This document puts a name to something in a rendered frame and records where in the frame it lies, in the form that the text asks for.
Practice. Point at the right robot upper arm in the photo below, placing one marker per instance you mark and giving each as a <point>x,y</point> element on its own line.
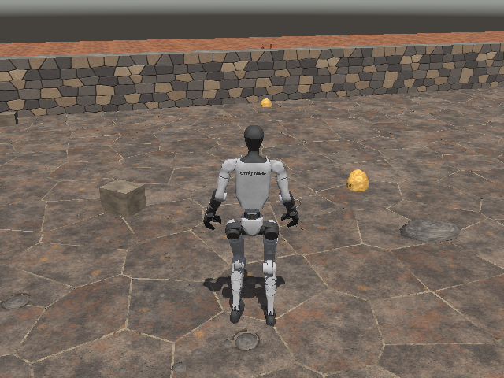
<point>281,178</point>

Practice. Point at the right robot hand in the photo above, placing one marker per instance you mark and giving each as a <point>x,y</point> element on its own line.
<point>294,218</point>

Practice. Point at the left robot hand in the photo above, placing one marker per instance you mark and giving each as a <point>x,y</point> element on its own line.
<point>208,219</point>

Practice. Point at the left robot upper arm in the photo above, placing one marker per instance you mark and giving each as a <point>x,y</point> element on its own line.
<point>223,179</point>

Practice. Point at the left robot foot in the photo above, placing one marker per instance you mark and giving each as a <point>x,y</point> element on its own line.
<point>235,315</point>

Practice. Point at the right robot forearm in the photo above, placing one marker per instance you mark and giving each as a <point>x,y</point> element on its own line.
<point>290,206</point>

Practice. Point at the left robot thigh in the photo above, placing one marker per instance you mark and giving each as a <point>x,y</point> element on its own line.
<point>234,234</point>

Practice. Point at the left robot forearm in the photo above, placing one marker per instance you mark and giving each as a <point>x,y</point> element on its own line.
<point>213,206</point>

